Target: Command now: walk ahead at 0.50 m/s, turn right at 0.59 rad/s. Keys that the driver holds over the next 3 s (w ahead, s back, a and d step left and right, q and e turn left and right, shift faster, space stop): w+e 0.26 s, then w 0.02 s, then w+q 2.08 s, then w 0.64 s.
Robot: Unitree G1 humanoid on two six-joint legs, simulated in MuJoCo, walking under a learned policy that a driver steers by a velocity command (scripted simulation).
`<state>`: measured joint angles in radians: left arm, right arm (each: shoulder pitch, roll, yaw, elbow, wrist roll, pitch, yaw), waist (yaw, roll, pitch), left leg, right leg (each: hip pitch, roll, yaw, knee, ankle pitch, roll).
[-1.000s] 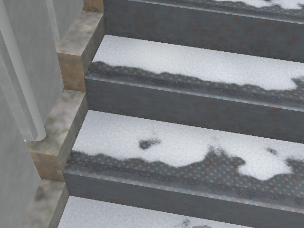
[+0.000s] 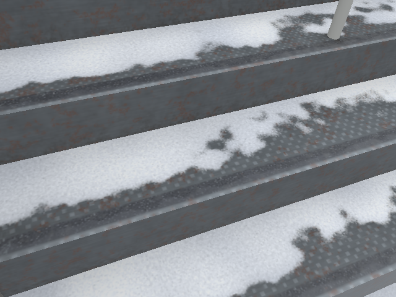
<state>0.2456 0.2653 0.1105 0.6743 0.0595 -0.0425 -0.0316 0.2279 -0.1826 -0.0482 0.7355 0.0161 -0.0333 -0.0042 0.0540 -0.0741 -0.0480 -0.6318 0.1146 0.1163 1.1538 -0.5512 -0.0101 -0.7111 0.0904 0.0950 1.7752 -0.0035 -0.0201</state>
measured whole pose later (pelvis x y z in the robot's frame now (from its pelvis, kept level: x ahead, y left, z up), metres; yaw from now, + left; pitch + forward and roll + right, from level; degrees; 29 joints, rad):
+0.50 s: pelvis +0.34 -0.14 +0.07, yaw -11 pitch +4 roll +0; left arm -0.14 0.16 0.00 0.47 0.01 -0.02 -0.03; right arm 0.52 -0.14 -0.05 1.02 0.05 -0.12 0.04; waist -0.07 -0.03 0.13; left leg 0.12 0.23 0.05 0.68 -0.22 -0.04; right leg -1.14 0.00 -0.14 1.42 -0.36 -0.14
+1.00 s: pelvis +0.59 -0.23 +0.25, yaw +2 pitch +2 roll +2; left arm 0.52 0.08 0.00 1.09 0.03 -0.16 0.03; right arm 0.09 -0.04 0.01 0.75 -0.02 0.04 -0.04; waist 0.00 0.07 -0.06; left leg -1.28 -0.01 0.05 2.04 -0.11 0.12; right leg -0.09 0.01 -0.32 0.44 -0.40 -0.11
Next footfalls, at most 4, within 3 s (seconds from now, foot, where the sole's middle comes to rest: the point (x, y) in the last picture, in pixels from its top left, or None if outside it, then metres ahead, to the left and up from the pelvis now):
0.44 right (296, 268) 0.54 -0.25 -0.52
1.18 left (281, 154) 0.82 -0.20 -0.35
1.66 right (306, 32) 1.25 -0.29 -0.18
2.06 left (206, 37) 1.16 0.06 -0.18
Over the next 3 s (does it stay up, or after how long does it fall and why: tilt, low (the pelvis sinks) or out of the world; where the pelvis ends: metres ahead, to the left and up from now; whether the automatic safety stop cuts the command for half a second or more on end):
stays up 1.45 0.18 0.77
